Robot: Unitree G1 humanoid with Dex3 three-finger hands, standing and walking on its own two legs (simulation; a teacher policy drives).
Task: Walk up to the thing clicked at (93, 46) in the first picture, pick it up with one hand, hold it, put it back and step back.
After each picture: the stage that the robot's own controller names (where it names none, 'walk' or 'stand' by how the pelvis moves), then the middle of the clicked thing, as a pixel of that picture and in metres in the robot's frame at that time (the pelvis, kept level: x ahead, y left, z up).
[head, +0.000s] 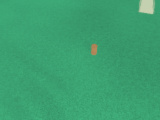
stand; (94, 49) +1.34 -0.14 -0.72
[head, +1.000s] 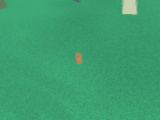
walk; (78, 58) +1.23 +0.15 -0.70
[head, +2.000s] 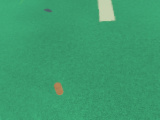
walk; (58, 88) +0.81 +0.31 -0.72
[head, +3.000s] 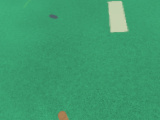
walk; (63, 117) +0.52 +0.24 -0.72
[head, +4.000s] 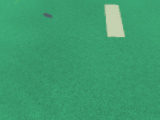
stand; out of the picture +0.43 +0.19 -0.71
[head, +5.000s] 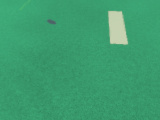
stand; out of the picture +0.39 +0.20 -0.72
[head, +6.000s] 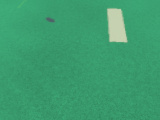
stand; out of the picture +0.39 +0.21 -0.73
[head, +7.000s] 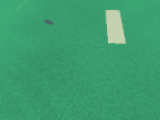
stand; out of the picture +0.38 +0.22 -0.73
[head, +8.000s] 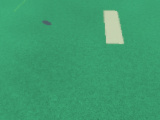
stand; out of the picture +0.38 +0.22 -0.73
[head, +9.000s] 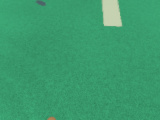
go down; out of the picture +0.39 +0.22 -0.71
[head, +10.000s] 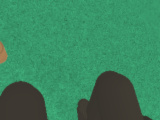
go down; out of the picture +0.47 +0.26 -0.28
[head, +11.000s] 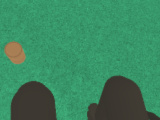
close in; (15, 53) +0.47 +0.24 -0.30
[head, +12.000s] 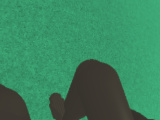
close in; out of the picture +0.45 +0.29 -0.23
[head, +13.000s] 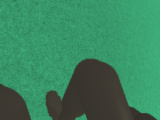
close; out of the picture +0.44 +0.30 -0.23
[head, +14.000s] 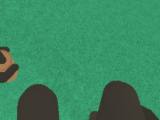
lift; (4, 67) +0.37 +0.27 -0.09
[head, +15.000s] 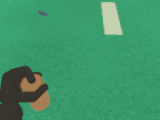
hold; (36, 93) +0.33 +0.16 +0.03
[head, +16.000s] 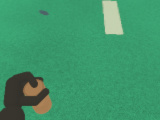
hold; (38, 97) +0.32 +0.17 -0.01
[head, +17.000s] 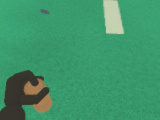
hold; (39, 96) +0.33 +0.17 -0.01
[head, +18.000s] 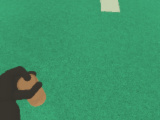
crouch; (32, 90) +0.35 +0.18 -0.07
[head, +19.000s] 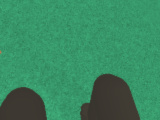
lower; out of the picture +0.54 +0.29 -0.26
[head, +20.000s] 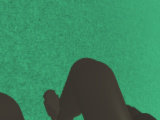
lower; out of the picture +0.52 +0.38 -0.26
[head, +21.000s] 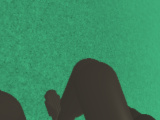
lower; out of the picture +0.53 +0.37 -0.25
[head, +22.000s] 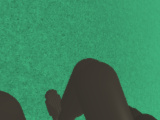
lower; out of the picture +0.54 +0.36 -0.26
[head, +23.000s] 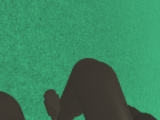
lower; out of the picture +0.55 +0.34 -0.26
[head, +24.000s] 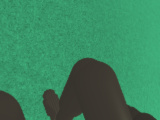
loosen; out of the picture +0.57 +0.32 -0.26
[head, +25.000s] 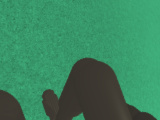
withdraw; out of the picture +0.58 +0.30 -0.26
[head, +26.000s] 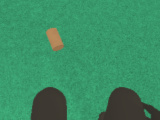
walk; (54, 39) +0.63 +0.16 -0.40
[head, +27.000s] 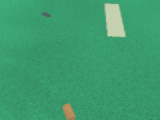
stand; (68, 112) +0.55 +0.10 -0.69
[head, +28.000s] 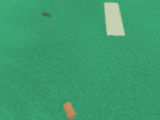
stand; (69, 110) +0.57 +0.11 -0.69
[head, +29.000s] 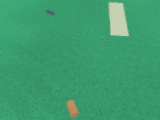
stand; (72, 108) +0.57 +0.09 -0.70
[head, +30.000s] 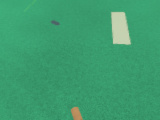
stand; (76, 115) +0.58 +0.08 -0.75
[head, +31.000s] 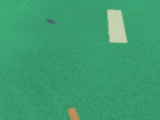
stand; (73, 116) +0.56 +0.10 -0.75
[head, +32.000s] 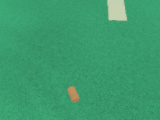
walk; (73, 94) +0.60 +0.08 -0.74
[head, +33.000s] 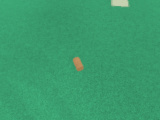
walk; (78, 64) +0.89 +0.02 -0.72
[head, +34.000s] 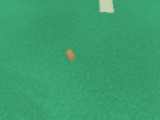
stand; (70, 55) +1.21 +0.12 -0.73
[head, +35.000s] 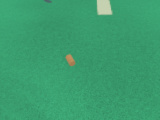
stand; (70, 60) +1.16 +0.11 -0.74
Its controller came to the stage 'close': yes
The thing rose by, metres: 0.69
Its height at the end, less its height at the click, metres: -0.02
